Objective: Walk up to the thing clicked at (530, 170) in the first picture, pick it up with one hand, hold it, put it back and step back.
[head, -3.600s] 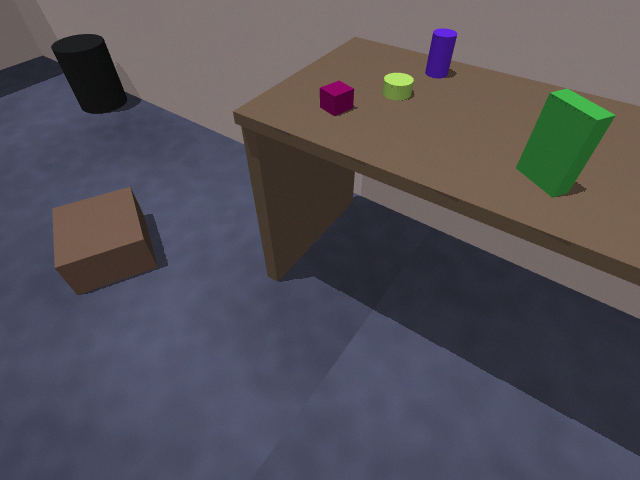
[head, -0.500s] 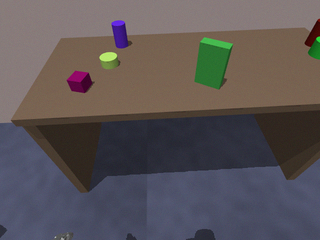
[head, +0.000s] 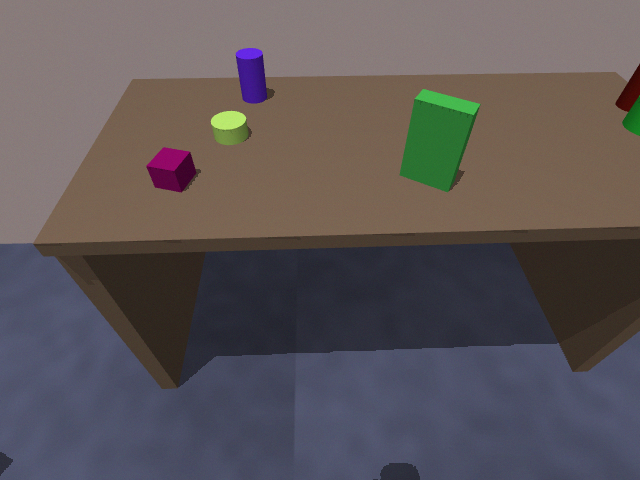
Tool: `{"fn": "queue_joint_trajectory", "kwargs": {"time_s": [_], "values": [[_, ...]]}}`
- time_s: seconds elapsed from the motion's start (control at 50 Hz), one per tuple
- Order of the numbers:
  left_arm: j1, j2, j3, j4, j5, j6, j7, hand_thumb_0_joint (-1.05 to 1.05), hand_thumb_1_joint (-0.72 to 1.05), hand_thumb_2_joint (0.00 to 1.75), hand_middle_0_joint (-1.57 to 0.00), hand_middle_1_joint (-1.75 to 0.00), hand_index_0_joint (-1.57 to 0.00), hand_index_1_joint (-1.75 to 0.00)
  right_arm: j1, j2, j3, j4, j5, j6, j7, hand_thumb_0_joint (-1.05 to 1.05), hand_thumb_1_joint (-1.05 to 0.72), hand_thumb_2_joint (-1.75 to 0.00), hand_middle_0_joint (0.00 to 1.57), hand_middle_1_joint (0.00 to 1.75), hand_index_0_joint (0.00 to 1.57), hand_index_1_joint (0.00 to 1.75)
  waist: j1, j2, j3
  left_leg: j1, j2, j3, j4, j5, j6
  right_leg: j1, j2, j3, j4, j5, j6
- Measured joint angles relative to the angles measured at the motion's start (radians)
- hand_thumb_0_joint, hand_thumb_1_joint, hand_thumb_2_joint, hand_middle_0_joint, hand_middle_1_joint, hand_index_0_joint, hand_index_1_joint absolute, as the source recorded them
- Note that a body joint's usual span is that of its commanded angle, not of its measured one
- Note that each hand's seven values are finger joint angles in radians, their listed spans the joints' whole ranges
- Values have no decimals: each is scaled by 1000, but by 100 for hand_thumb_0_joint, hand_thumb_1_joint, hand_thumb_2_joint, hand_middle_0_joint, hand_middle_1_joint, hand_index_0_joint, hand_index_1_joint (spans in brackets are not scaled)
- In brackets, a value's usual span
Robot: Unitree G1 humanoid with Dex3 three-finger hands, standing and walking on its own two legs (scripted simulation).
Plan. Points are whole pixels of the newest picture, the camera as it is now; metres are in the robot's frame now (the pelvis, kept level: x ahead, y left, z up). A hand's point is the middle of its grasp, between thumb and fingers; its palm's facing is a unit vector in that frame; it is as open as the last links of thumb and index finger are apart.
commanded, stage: walk up
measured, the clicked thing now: (436, 143) +0.69 -0.20 +0.05
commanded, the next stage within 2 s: stand in 0.22 s
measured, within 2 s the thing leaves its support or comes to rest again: neither
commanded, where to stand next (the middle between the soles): +0.04 -0.02 m, yaw +2 degrees
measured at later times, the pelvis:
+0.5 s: pelvis +0.00 +0.01 +0.00, yaw +0 degrees
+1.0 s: pelvis +0.00 +0.01 +0.00, yaw +0 degrees
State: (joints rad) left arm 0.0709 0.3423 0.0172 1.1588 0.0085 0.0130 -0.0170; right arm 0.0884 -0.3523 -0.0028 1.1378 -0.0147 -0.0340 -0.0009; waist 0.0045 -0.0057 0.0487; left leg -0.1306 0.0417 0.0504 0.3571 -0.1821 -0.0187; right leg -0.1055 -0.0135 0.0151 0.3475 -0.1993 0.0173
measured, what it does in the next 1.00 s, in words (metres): stands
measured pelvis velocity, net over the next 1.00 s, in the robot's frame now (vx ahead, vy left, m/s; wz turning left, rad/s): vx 0.00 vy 0.01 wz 0.01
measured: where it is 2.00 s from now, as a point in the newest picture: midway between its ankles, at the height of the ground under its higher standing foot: outside the picture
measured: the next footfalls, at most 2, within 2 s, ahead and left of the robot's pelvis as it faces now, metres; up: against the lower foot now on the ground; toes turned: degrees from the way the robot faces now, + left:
none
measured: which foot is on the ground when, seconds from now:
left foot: down 0.00-1.00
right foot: down 0.00-1.00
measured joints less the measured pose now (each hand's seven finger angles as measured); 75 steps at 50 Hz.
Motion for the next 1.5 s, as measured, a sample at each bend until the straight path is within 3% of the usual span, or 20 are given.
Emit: {"fn": "queue_joint_trajectory", "kwargs": {"time_s": [1.5], "values": [[55,9,-27,-35,7,-18,12,0,91,89,-20,-30,-20,-30,12,-2,-7,12,1,22,12,0,-90,-90,20,30,20,30,-5,6,2,14,-24,-5,-37,19,14,14,-24,-7,-26,10,16]]}}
